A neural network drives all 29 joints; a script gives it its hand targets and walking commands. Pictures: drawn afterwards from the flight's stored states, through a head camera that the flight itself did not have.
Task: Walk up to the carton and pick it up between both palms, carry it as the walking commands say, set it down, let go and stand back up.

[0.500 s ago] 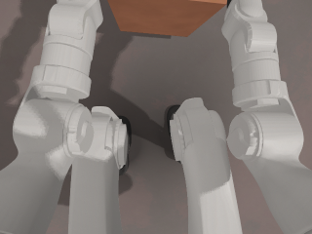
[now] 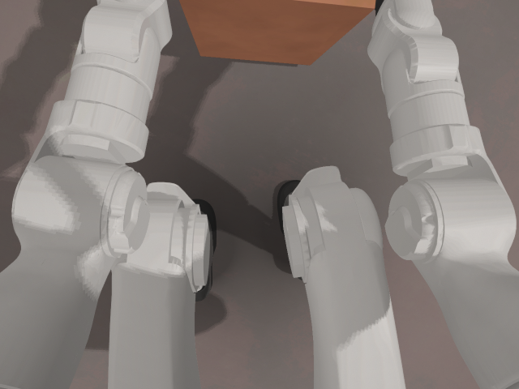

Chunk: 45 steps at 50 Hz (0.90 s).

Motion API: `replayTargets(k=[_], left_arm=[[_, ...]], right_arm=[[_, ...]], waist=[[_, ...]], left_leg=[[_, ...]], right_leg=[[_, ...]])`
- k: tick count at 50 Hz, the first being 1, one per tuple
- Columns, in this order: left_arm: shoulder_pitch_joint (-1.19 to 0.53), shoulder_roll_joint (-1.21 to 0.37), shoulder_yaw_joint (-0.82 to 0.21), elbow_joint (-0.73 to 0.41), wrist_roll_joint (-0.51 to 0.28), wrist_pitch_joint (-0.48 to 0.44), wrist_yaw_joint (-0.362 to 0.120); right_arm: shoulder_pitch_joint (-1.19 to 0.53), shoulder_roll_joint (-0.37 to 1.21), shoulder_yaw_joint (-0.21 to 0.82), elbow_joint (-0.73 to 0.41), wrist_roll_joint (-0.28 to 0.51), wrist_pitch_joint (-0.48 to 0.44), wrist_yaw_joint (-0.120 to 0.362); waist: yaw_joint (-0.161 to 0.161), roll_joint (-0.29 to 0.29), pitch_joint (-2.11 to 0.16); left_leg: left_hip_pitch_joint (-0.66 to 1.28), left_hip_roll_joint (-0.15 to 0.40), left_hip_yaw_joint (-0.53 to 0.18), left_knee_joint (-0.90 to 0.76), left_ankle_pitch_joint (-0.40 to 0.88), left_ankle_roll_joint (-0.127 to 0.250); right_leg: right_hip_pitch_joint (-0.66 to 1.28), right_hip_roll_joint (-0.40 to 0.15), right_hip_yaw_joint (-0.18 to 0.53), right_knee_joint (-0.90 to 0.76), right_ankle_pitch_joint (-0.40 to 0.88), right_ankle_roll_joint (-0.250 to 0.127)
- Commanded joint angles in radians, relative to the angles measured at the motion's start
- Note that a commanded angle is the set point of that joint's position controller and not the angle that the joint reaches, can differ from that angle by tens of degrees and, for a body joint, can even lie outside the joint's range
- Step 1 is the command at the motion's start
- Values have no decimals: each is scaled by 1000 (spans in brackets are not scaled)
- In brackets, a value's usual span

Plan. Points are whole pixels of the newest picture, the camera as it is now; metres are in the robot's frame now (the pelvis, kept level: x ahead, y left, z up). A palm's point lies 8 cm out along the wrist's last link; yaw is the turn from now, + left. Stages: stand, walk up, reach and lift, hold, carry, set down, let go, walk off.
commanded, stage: set down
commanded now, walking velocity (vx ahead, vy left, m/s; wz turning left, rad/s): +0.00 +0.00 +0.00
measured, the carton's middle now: out of the picture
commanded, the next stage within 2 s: none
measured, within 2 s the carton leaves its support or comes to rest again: rests again in 1.52 s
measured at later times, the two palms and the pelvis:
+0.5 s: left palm out of the picture +0.56 +0.08 -0.16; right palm out of the picture +0.52 -0.20 -0.16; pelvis +0.00 +0.00 -0.01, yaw +0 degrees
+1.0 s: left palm out of the picture +0.56 +0.08 -0.17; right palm out of the picture +0.52 -0.20 -0.17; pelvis +0.00 +0.00 -0.02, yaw +0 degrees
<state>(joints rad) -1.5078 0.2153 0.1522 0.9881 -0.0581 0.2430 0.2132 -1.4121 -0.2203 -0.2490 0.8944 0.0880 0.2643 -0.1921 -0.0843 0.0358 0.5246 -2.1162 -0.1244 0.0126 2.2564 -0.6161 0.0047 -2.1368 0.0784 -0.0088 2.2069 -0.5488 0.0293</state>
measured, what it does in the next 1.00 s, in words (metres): stands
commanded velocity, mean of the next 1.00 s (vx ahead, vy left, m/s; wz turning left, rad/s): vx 0.00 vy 0.00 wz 0.00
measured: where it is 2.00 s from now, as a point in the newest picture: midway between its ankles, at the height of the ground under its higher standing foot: (249, 256)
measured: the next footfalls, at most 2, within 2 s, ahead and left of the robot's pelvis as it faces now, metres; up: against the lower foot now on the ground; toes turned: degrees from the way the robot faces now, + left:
none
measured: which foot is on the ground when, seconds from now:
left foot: down 0.00-1.00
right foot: down 0.00-1.00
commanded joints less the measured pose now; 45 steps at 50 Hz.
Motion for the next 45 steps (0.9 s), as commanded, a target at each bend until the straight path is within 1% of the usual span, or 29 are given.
replayTargets(k=[1,3,4,6,8,9,10,11,14,15,16,17,18,19,20,23,27,28,29,31,32,33,34,36,40,41,42,43,45], left_arm=[[-691,-1028,-354,-217,-100,-55,-309],[-688,-1025,-342,-199,-95,-58,-311],[-687,-1022,-335,-193,-89,-60,-313],[-687,-1019,-330,-188,-78,-60,-314],[-703,-1029,-351,-216,-97,-68,-314],[-702,-1018,-349,-210,-94,-68,-314],[-717,-1028,-356,-221,-99,-73,-315],[-709,-1025,-348,-222,-96,-74,-316],[-680,-1015,-345,-188,-81,-72,-321],[-679,-1006,-337,-173,-76,-71,-321],[-658,-1019,-330,-154,-72,-70,-323],[-664,-1022,-326,-154,-71,-70,-327],[-659,-1017,-330,-156,-69,-73,-328],[-661,-1014,-324,-148,-68,-72,-328],[-659,-1013,-318,-140,-61,-71,-330],[-647,-1005,-306,-126,-54,-72,-333],[-615,-982,-280,-87,-38,-73,-335],[-615,-984,-279,-81,-37,-74,-338],[-602,-982,-279,-78,-33,-73,-337],[-587,-969,-265,-64,-20,-70,-342],[-605,-962,-268,-75,-28,-76,-344],[-590,-960,-264,-68,-25,-76,-344],[-581,-949,-259,-63,-27,-76,-344],[-584,-940,-265,-66,-24,-80,-343],[-564,-917,-245,-37,-12,-79,-345],[-561,-904,-236,-42,-10,-81,-345],[-560,-913,-235,-43,-10,-80,-349],[-544,-902,-231,-31,1,-83,-349],[-541,-895,-229,-19,0,-80,-351]], right_arm=[[-814,980,375,-263,105,-65,308],[-827,989,376,-266,114,-69,312],[-820,986,369,-262,112,-71,314],[-818,991,359,-238,110,-71,319],[-803,983,356,-230,117,-77,318],[-812,978,353,-235,125,-81,318],[-787,978,342,-215,115,-84,316],[-771,990,332,-192,110,-79,320],[-781,965,338,-201,111,-85,324],[-792,966,339,-205,107,-85,325],[-792,965,337,-198,107,-85,329],[-774,953,330,-185,98,-84,332],[-761,959,323,-170,97,-86,334],[-756,950,317,-163,94,-86,337],[-752,949,311,-146,91,-84,340],[-738,929,297,-136,76,-86,350],[-727,915,304,-132,72,-88,360],[-709,916,293,-102,65,-85,362],[-713,923,295,-117,69,-87,365],[-691,917,281,-84,64,-82,370],[-663,910,271,-66,49,-80,371],[-672,908,277,-88,54,-84,373],[-667,903,273,-76,48,-82,374],[-657,896,272,-66,51,-83,376],[-633,891,260,-57,36,-84,378],[-634,893,260,-51,37,-83,380],[-616,884,252,-36,30,-81,381],[-609,900,254,-28,30,-80,383],[-609,877,245,-27,29,-82,383]], waist=[[-72,5,-1716],[-54,13,-1695],[-56,8,-1685],[-48,30,-1655],[-66,46,-1685],[-61,55,-1681],[-77,58,-1678],[-73,61,-1656],[-63,59,-1600],[-57,41,-1594],[-55,51,-1563],[-72,36,-1540],[-65,42,-1522],[-75,41,-1507],[-69,61,-1482],[-76,51,-1433],[-56,29,-1362],[-61,34,-1339],[-53,38,-1332],[-49,41,-1276],[-64,36,-1256],[-57,39,-1255],[-63,34,-1242],[-49,38,-1219],[-55,33,-1167],[-44,31,-1151],[-55,30,-1135],[-38,35,-1127],[-46,36,-1106]], left_leg=[[595,-41,-4,-176,359,20],[577,-44,5,-171,358,21],[570,-42,4,-169,352,23],[569,-41,0,-174,345,22],[582,-41,-4,-164,367,17],[584,-38,1,-160,364,16],[588,-40,-4,-160,368,13],[576,-45,-1,-162,368,13],[532,-40,0,-155,343,16],[535,-41,4,-157,331,15],[531,-41,-1,-158,326,17],[511,-41,-2,-156,307,17],[513,-43,-7,-159,310,17],[517,-40,-13,-163,304,18],[511,-39,-12,-161,302,14],[504,-39,-25,-165,291,18],[457,-38,-20,-158,279,25],[448,-40,-20,-154,278,23],[440,-42,-20,-160,271,25],[413,-41,-22,-166,244,28],[405,-40,-24,-160,243,27],[408,-40,-33,-163,245,30],[411,-43,-25,-161,246,30],[386,-41,-25,-154,250,28],[366,-40,-28,-161,224,35],[358,-39,-28,-161,221,34],[348,-40,-29,-162,216,32],[344,-40,-23,-158,214,32],[336,-36,-27,-157,207,32]], right_leg=[[706,50,-47,-143,410,-36],[697,51,-42,-144,408,-34],[690,52,-41,-142,405,-34],[651,51,-45,-139,393,-36],[653,49,-46,-127,415,-41],[648,48,-41,-131,410,-41],[636,51,-51,-122,415,-43],[635,52,-41,-132,411,-44],[620,50,-38,-122,397,-45],[622,47,-38,-127,382,-43],[599,49,-37,-127,369,-44],[601,47,-35,-130,359,-46],[566,48,-44,-121,354,-44],[559,44,-45,-122,346,-44],[545,43,-42,-121,343,-46],[500,42,-46,-120,314,-46],[478,38,-38,-116,299,-44],[473,36,-37,-115,300,-46],[473,38,-40,-115,298,-42],[448,36,-36,-118,272,-41],[428,36,-33,-110,268,-43],[428,35,-32,-108,277,-43],[431,33,-35,-115,265,-40],[417,34,-25,-107,276,-44],[399,33,-29,-106,255,-41],[407,31,-22,-109,251,-41],[401,31,-22,-108,249,-44],[403,32,-17,-109,246,-43],[398,28,-18,-109,239,-44]])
